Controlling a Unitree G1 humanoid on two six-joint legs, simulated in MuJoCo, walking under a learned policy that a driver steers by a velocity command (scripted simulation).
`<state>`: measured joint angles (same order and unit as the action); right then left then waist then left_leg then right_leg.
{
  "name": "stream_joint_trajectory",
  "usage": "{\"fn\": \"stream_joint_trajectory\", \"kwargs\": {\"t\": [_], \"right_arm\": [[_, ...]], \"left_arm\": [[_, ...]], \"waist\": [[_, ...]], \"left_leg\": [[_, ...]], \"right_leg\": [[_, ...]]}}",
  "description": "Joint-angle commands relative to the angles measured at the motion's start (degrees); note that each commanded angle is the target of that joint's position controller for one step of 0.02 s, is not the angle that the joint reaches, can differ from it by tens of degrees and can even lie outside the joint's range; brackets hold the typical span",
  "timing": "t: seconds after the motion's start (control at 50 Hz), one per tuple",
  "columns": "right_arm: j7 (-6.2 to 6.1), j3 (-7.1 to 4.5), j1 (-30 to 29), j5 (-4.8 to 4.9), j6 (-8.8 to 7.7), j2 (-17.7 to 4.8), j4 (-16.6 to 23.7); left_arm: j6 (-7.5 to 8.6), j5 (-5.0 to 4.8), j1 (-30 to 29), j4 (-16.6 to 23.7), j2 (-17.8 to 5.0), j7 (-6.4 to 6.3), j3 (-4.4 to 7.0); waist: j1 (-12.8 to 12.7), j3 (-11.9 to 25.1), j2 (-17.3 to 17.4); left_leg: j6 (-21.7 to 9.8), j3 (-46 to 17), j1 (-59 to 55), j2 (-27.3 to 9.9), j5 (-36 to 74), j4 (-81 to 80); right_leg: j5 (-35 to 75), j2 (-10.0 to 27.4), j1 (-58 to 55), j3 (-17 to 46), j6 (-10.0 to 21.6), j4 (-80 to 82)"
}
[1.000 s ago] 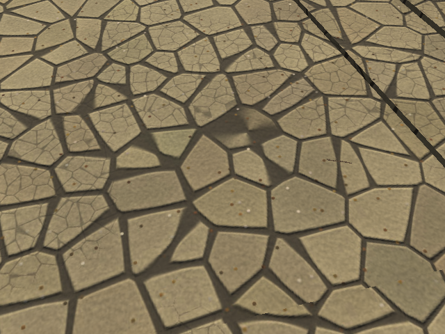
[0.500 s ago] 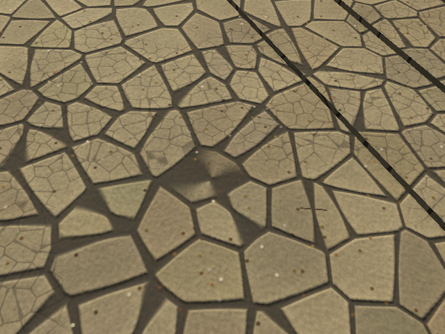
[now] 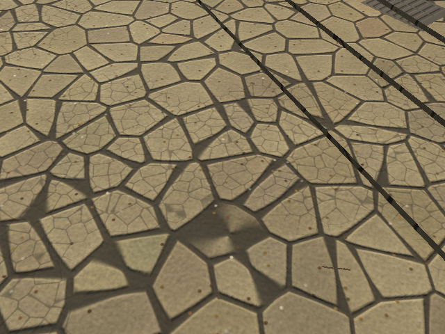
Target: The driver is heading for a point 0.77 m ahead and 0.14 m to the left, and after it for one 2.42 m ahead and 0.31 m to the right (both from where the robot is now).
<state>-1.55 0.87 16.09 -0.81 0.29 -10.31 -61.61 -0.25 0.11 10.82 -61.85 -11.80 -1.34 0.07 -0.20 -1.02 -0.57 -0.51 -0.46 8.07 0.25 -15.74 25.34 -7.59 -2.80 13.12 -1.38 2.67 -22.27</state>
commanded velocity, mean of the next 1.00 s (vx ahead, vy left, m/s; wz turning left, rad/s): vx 0.31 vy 0.00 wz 0.00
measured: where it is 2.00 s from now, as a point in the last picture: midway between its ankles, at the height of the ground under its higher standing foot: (213, 249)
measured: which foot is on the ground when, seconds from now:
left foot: down 0.00-0.44, up 0.46-0.90, down 0.92-1.00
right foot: down 0.00-0.92, up 0.94-1.00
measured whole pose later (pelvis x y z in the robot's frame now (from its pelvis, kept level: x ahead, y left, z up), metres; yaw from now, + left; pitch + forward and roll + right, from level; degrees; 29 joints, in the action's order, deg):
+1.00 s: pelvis +0.34 +0.02 -0.04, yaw +0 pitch +0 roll -1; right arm 0.7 -3.5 5.3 -1.7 -4.6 -12.2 -54.5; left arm 4.8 0.5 22.7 -65.1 -11.1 -1.2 2.5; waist -2.4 -4.1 -0.6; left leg -6.2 5.4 19.8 2.7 -10.4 29.6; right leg -23.0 -2.6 8.0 0.4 5.8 -64.2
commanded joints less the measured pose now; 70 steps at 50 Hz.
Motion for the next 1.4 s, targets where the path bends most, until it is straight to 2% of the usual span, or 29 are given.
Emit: {"fn": "stream_joint_trajectory", "kwargs": {"t": [0.02, 0.16, 0.22, 0.28, 0.34, 0.4, 0.42, 0.44, 0.46, 0.48, 0.52, 0.6, 0.68, 0.8, 0.84, 0.88, 0.9, 0.92, 0.94, 0.96, 0.98, 1.0, 1.02, 1.06, 1.14, 1.22, 1.3, 1.36, 1.4], "right_arm": [[-0.39, -0.79, 1.3, 0.40, -1.42, -5.3, 0.7], [-0.51, -0.73, 3.1, 0.29, -1.23, -4.6, -0.9], [-0.32, -1.97, 4.8, -0.02, -0.79, -7.2, -1.2], [-0.12, -3.46, 6.0, -0.28, -0.40, -9.2, -0.8], [0.12, -4.19, 5.9, -0.56, -1.43, -8.9, -0.5], [0.60, -4.65, 4.3, -0.33, -2.38, -8.4, 0.2], [0.71, -4.55, 3.1, -0.29, -2.69, -7.6, 0.8], [1.25, -3.55, -0.1, 0.26, -3.25, -4.2, 3.2], [1.75, -3.48, -1.8, -0.51, -3.66, -3.8, 5.7], [1.82, -4.43, -5.0, -1.74, -3.70, -7.7, 6.3], [2.74, -4.09, -4.3, -1.03, -4.50, -5.2, 5.4], [3.67, -4.57, -5.8, -1.17, -3.68, -5.1, 5.6], [3.60, -4.04, -14.1, -0.69, -2.86, -3.8, 9.0], [3.05, -3.41, -22.7, -0.02, -2.94, -4.3, 13.5], [2.68, -3.96, -21.1, -0.28, -3.44, -5.7, 13.7], [2.05, -5.15, -11.3, -0.57, -4.22, -7.7, 10.8], [1.65, -5.88, -1.9, -0.81, -4.71, -8.5, 7.3], [1.28, -6.84, 6.1, -1.87, -5.08, -10.8, 4.6], [1.68, -7.48, 11.4, -2.79, -5.32, -14.2, 3.2], [2.14, -7.71, 10.9, -1.02, -4.53, -15.6, 3.9], [2.18, -6.90, 3.7, -0.11, -4.54, -11.4, 5.5], [2.19, -5.80, -0.5, -0.34, -5.13, -7.6, 6.1], [2.09, -5.01, -0.7, -0.94, -5.73, -5.5, 5.2], [1.46, -4.22, 2.1, -0.47, -6.38, -4.3, 3.4], [1.20, -4.03, 6.8, 0.13, -6.90, -6.3, 2.0], [1.26, -3.20, 10.1, 0.23, -6.49, -5.3, 1.4], [0.67, -2.88, 14.9, 0.11, -6.27, -5.6, -0.2], [0.20, -2.97, 15.3, -0.61, -6.01, -6.2, -0.9], [-0.10, -3.18, 14.1, -0.85, -5.87, -7.1, -0.8]], "left_arm": [[0.73, 0.18, 2.3, -0.3, -4.8, -0.06, 0.98], [0.73, 0.08, 3.2, -3.0, -3.6, -0.47, 0.61], [0.39, 0.44, 4.3, -3.3, -4.3, -0.28, 1.06], [0.65, 1.85, 2.6, -1.6, -2.1, 0.62, 1.04], [2.43, 2.07, 1.7, 0.4, -2.2, 1.32, 1.30], [3.96, 1.15, 7.8, -0.9, -1.7, 1.59, 1.81], [4.39, 1.14, 13.9, -2.8, -2.1, 1.41, 2.22], [4.97, 1.16, 19.8, -4.2, -6.2, 0.91, 3.43], [4.87, 0.82, 26.6, -6.0, -10.9, 0.93, 4.93], [4.76, 1.41, 23.9, -5.1, -8.0, 0.84, 4.17], [5.34, 1.63, 16.9, -1.9, -6.1, 0.76, 3.68], [6.69, 0.80, 17.1, -2.2, -3.1, 0.02, 2.38], [6.59, 0.73, 18.3, -2.6, -3.4, -0.16, 1.97], [6.56, 1.12, 19.9, -3.7, -4.9, -0.15, 2.35], [6.46, 1.30, 18.6, -3.7, -6.0, -0.25, 2.77], [6.06, 1.45, 17.0, -3.5, -7.8, -0.41, 3.39], [5.71, 1.25, 15.9, -3.4, -8.0, -0.28, 3.52], [5.69, 1.10, 15.5, -2.9, -6.0, 0.04, 3.11], [5.86, 1.40, 18.6, -1.9, -0.8, 0.06, 2.52], [5.63, -1.02, 24.2, -2.2, -2.2, 0.11, 3.11], [5.49, -0.16, 18.4, -1.6, -4.7, -0.08, 3.31], [5.77, 0.22, 12.5, 0.1, -4.4, 0.30, 3.36], [5.63, 0.78, 9.6, 0.9, -4.3, 0.68, 3.61], [4.02, 2.34, 10.2, 0.9, -2.0, 1.62, 3.30], [2.40, 2.40, 4.7, 3.3, -1.6, 2.47, 3.22], [2.70, 1.40, -6.6, 7.8, -1.4, 3.00, 2.36], [2.97, 0.67, -13.6, 10.3, -1.1, 2.79, 1.51], [3.44, 0.66, -13.8, 11.1, -2.5, 2.35, 1.81], [4.00, 0.76, -7.2, 9.6, -4.1, 1.64, 2.68]], "waist": [[-0.8, -1.3, 3.3], [0.0, -2.0, 1.3], [0.5, -2.3, 4.0], [1.5, -8.5, 8.4], [1.0, -9.6, 7.3], [-1.8, -8.4, 5.8], [-4.1, -7.3, 3.6], [-6.5, -6.5, -7.0], [-8.1, -5.3, -17.4], [-6.1, -6.8, -7.1], [-2.4, -6.3, -0.7], [-0.5, -4.1, -2.3], [-1.2, -5.5, -3.1], [-3.2, -8.0, -3.5], [-1.9, -7.3, -2.6], [2.3, -2.2, -2.6], [6.1, 1.7, -1.8], [8.6, 5.3, -0.2], [6.3, 10.6, 13.2], [4.5, 16.5, 15.1], [3.2, 8.4, 5.7], [2.6, 2.3, 3.4], [1.2, 0.2, 1.6], [-0.9, 0.0, 2.5], [-1.6, -1.9, 3.3], [0.5, -4.6, 3.6], [2.8, -5.2, 4.6], [1.8, -4.9, 4.5], [-1.3, -1.8, 5.5]], "left_leg": [[-1.8, -6.8, 6.9, -5.8, 1.9, -9.7], [-2.4, -6.0, 4.9, -5.5, 3.3, -9.6], [-4.7, -7.9, 5.9, -5.0, -16.7, -11.5], [-9.4, -16.8, 7.2, -11.9, -29.5, -17.6], [-11.9, -18.4, 5.0, -15.3, -22.2, -17.2], [-10.8, -12.9, 8.4, -11.7, -15.5, -10.9], [-9.6, -10.2, 13.1, -9.3, -12.5, -5.3], [-6.6, -2.8, 22.1, -2.6, -9.6, 7.6], [-4.7, 5.1, 31.2, 2.8, -13.5, 24.8], [-5.5, 0.5, 34.9, -0.1, -13.4, 33.1], [-5.4, -1.6, 32.8, -3.7, -4.3, 34.6], [-2.3, 0.5, 30.6, -4.4, 4.7, 29.5], [-0.5, 3.3, 30.3, -3.2, 11.1, 19.0], [-3.5, 4.7, 23.6, -2.2, 18.4, 3.9], [-5.4, 4.7, 20.8, -1.3, 16.4, 1.8], [-7.3, 4.8, 10.7, 0.8, 12.9, 1.0], [-8.2, 4.9, 0.5, 0.8, 15.4, -1.7], [-8.8, 1.0, -11.8, -4.0, 14.8, -0.2], [-10.6, -14.3, -22.8, -18.2, 29.6, 4.5], [-18.6, -32.8, -29.5, -23.6, 22.7, -2.8], [-17.3, -27.5, -22.0, -21.4, 12.5, -7.5], [-15.4, -21.9, -13.5, -18.8, 14.0, -10.0], [-13.8, -17.8, -9.1, -16.4, 19.2, -11.1], [-12.0, -12.2, -3.6, -14.1, 25.8, -12.4], [-10.2, -6.5, -2.2, -11.5, 34.1, -14.0], [-7.5, -1.9, -1.8, -8.1, 38.3, -15.8], [-7.1, -1.4, -7.5, -9.1, 41.3, -15.8], [-7.5, -1.0, -13.4, -11.0, 50.6, -11.9], [-7.5, -1.9, -15.0, -11.5, 62.5, -3.2]], "right_leg": [[3.6, 6.6, -6.9, 7.6, 1.0, 3.2], [3.4, 6.6, -5.3, 7.3, 0.0, 4.1], [-13.6, 2.4, -1.9, 3.8, 0.7, -0.6], [-15.6, 0.0, 7.3, -1.3, 0.8, -11.5], [-13.8, 3.4, 10.8, -1.2, 1.4, -14.7], [-12.2, 1.4, -0.4, -3.5, 2.0, -5.8], [-12.6, 1.6, -8.6, -1.3, 2.6, -2.4], [-21.7, 9.6, -15.6, 14.1, 5.8, 6.2], [-24.5, 21.0, -21.6, 32.8, 11.7, 13.7], [-21.8, 23.0, -19.5, 33.3, 12.6, 13.3], [-14.5, 20.0, -15.3, 25.3, 10.9, 14.3], [5.4, 14.6, -16.1, 13.0, 8.5, 15.0], [13.6, 12.0, -14.2, 7.1, 8.4, 14.4], [19.0, 13.2, -15.0, 5.0, 7.6, 14.0], [26.6, 14.1, -18.2, 4.2, 7.1, 10.6], [39.2, 13.9, -19.8, 3.1, 6.0, -1.6], [38.4, 12.2, -16.9, 2.4, 5.4, -12.4], [25.2, 9.1, -6.9, 1.6, 5.3, -25.9], [-21.1, 1.2, 6.1, -2.0, 4.5, -47.2], [-24.1, -3.4, 18.6, 3.9, 3.6, -58.2], [-16.8, 1.9, 22.8, 5.3, 3.5, -56.3], [-11.3, 3.9, 22.0, 5.0, 3.0, -52.6], [-8.9, 5.2, 20.4, 5.0, 2.6, -49.9], [-8.1, 6.6, 15.8, 4.3, 1.5, -45.6], [-4.4, 7.1, 19.7, 1.1, -0.2, -39.6], [4.7, 6.4, 20.9, -2.4, -0.4, -26.1], [8.5, 4.2, 19.4, -4.9, 0.8, -15.3], [4.1, 2.5, 17.7, -5.3, 3.1, -11.8], [-1.6, 0.0, 10.0, -5.0, 4.9, -10.3]]}}
Velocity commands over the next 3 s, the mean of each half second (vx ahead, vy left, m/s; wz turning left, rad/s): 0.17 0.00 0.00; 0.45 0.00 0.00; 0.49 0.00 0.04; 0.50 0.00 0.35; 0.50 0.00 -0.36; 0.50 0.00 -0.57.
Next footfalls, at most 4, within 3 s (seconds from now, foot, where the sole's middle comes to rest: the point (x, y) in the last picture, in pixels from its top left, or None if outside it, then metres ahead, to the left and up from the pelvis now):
0.92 left None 0.45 0.08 -0.81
1.44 right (242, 273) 0.76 -0.05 -0.81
1.98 left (182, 213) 1.00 0.17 -0.81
2.52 right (216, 157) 1.30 0.05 -0.81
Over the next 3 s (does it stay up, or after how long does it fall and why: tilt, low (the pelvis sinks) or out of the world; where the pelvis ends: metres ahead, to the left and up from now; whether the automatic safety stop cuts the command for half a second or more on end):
stays up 1.42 0.09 -0.04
